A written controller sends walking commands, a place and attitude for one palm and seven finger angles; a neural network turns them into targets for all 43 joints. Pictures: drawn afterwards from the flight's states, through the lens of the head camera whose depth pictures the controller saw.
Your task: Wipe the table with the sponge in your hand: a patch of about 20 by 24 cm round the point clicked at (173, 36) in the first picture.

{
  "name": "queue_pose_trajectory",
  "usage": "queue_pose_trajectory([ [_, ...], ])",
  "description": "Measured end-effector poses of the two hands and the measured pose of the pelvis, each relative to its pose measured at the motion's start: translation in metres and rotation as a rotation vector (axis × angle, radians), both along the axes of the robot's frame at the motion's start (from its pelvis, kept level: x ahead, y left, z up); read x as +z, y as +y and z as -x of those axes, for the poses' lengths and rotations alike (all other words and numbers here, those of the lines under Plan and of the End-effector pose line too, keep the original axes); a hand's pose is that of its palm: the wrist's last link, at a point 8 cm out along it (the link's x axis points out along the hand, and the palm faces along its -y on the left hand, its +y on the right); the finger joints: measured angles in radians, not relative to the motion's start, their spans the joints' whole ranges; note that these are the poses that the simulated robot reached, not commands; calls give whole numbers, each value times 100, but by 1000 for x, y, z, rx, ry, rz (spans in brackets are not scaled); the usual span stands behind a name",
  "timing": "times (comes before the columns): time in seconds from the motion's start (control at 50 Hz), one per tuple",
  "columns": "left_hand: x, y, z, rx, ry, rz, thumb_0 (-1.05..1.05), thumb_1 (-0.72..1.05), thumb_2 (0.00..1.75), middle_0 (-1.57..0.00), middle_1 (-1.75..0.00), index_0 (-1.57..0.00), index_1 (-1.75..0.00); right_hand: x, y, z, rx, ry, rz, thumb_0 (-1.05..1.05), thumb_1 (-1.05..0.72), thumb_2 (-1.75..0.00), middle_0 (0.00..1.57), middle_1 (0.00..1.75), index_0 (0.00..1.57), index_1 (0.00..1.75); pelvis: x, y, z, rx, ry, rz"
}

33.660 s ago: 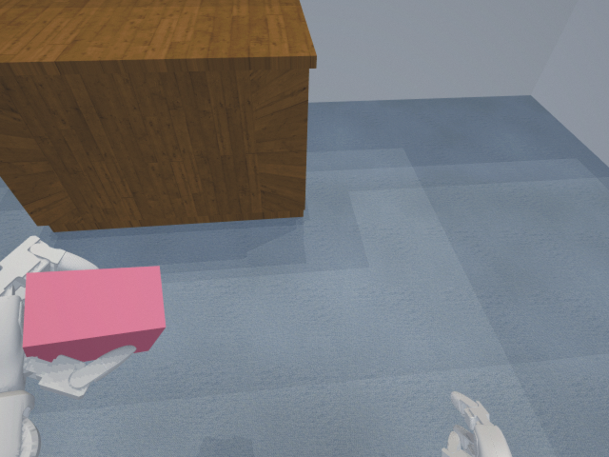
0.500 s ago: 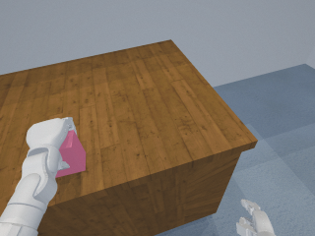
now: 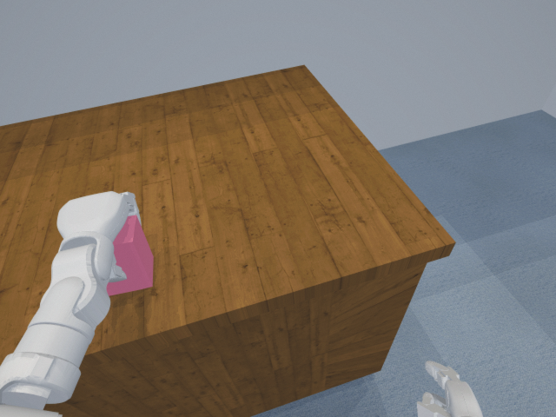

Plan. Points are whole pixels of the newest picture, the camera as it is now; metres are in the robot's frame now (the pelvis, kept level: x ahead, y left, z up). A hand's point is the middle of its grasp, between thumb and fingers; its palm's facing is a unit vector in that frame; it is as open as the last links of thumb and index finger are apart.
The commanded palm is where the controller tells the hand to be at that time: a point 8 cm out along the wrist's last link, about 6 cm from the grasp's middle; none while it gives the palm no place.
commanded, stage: wipe forward along the first lane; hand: left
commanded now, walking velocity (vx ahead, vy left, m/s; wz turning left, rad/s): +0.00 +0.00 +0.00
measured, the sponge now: (115, 264) +0.31 +0.31 +0.04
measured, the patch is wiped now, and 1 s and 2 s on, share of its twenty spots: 0.05 0.30 0.40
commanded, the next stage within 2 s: slide across to the middle lane in 1.28 s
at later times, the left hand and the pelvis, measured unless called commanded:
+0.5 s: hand (116, 219) +0.37 +0.32 +0.09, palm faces -0.14 +0.02 -0.99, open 10.3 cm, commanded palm +0.37 +0.32 +0.12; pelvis -0.02 -0.02 -0.01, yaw -1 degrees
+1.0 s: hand (114, 194) +0.42 +0.35 +0.09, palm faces -0.17 +0.02 -0.99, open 10.3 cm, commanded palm +0.42 +0.35 +0.12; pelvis -0.01 -0.02 -0.02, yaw -5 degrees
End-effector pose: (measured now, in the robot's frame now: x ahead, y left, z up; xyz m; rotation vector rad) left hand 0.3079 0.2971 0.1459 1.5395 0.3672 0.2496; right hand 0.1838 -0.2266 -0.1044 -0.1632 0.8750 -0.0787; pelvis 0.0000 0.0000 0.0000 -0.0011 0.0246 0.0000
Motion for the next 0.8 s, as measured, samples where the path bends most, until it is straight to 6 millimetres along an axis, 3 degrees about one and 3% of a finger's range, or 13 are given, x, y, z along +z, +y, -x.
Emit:
queue_pose_trajectory([
  [0.46, -1, 11, -45, -14, 69, -44, 0, -58, 107, -77, -130, -79, -130, -32, -66, 111, -162, 220, 61, 1, -90, -90, 20, 30, 20, 29, -11, -22, 16, -20, 91, 0],
  [0.8, 2, 26, -82, 37, 88, -66, 1, -59, 107, -76, -131, -78, -131, -36, -84, 153, -252, 281, 75, 0, -90, -90, 20, 30, 20, 29, -19, -28, 19, -74, 162, 6],
])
